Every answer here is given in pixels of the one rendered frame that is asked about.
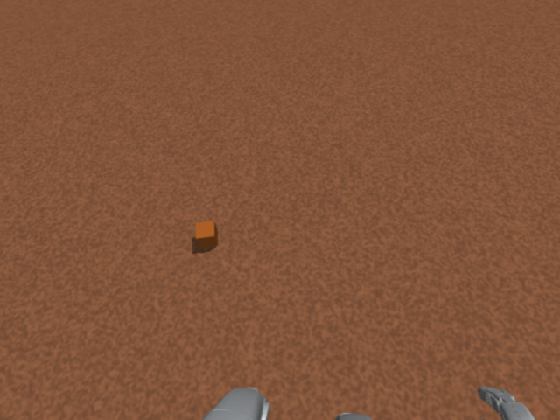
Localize right robot hand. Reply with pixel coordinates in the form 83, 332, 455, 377
478, 386, 535, 420

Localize cube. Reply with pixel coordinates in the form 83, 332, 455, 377
196, 220, 218, 248

